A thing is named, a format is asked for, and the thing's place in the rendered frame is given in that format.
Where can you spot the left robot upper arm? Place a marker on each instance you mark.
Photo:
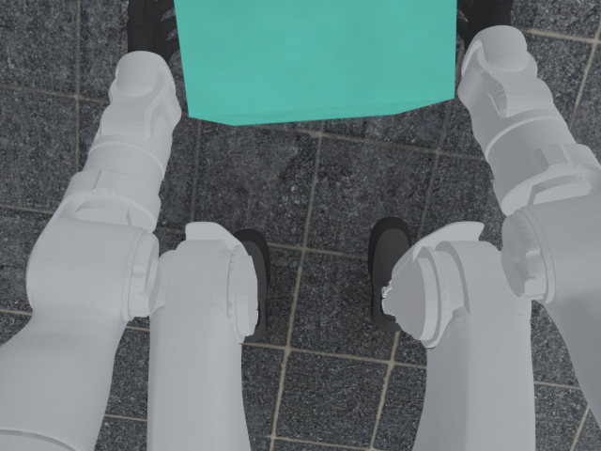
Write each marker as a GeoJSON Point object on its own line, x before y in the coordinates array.
{"type": "Point", "coordinates": [89, 279]}

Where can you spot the robot left hand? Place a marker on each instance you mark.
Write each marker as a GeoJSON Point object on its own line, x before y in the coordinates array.
{"type": "Point", "coordinates": [146, 31]}

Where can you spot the right robot forearm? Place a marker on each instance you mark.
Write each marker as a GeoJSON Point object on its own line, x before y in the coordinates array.
{"type": "Point", "coordinates": [533, 156]}

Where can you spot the robot right hand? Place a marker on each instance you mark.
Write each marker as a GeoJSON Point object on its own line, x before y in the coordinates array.
{"type": "Point", "coordinates": [481, 14]}

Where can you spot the right robot foot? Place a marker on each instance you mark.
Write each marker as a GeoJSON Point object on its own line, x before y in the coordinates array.
{"type": "Point", "coordinates": [389, 240]}

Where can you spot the carton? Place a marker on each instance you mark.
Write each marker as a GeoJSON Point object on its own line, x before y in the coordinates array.
{"type": "Point", "coordinates": [248, 62]}

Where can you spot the left robot forearm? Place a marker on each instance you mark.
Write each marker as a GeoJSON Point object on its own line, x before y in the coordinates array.
{"type": "Point", "coordinates": [126, 163]}

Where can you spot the left robot thigh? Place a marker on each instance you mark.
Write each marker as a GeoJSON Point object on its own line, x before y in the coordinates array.
{"type": "Point", "coordinates": [194, 397]}

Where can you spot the right robot upper arm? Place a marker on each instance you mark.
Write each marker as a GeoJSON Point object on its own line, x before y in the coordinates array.
{"type": "Point", "coordinates": [552, 254]}

